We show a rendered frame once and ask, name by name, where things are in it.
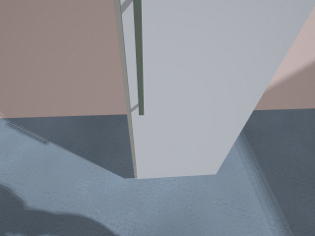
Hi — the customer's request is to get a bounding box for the handle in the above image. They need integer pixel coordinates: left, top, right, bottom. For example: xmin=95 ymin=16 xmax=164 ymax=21
xmin=133 ymin=0 xmax=145 ymax=116

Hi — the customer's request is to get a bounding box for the fridge door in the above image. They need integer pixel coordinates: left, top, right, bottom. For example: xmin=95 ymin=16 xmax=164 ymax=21
xmin=120 ymin=0 xmax=315 ymax=179

